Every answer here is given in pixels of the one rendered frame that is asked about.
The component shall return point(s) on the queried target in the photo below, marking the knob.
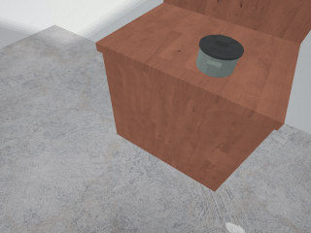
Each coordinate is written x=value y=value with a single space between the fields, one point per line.
x=223 y=41

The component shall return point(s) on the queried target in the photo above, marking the lid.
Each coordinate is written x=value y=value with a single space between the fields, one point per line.
x=234 y=51

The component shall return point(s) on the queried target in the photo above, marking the right robot hand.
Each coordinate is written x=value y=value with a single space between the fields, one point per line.
x=232 y=228

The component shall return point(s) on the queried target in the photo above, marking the pot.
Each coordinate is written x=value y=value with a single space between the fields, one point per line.
x=214 y=67

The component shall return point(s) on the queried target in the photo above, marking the table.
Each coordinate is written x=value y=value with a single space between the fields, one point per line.
x=203 y=126

